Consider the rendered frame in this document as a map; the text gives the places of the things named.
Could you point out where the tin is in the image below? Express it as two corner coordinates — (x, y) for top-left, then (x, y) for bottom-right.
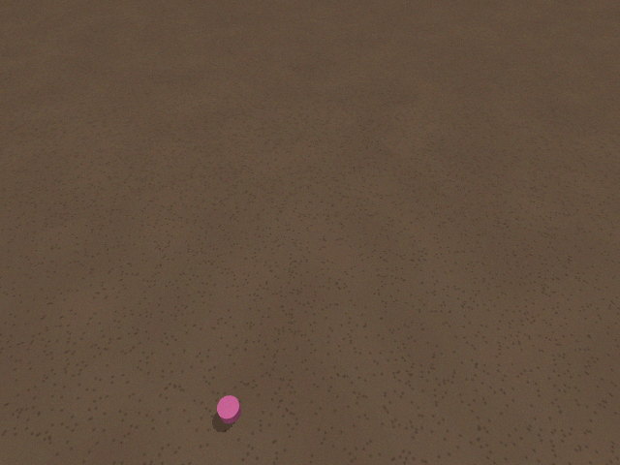
(217, 395), (241, 423)

